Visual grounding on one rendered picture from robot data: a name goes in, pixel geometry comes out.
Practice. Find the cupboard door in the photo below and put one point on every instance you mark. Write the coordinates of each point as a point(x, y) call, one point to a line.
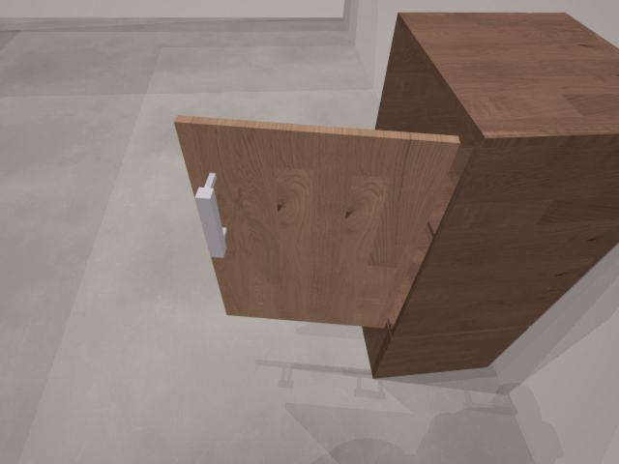
point(322, 222)

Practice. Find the handle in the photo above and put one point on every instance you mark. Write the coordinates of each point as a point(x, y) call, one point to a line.
point(207, 206)

